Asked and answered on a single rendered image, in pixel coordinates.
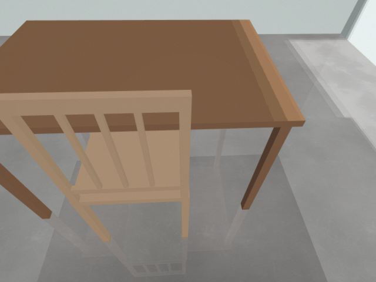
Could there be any chair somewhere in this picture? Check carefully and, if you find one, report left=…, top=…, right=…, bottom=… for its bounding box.
left=0, top=90, right=192, bottom=243

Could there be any table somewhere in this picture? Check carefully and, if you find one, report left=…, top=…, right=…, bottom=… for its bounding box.
left=0, top=19, right=306, bottom=219

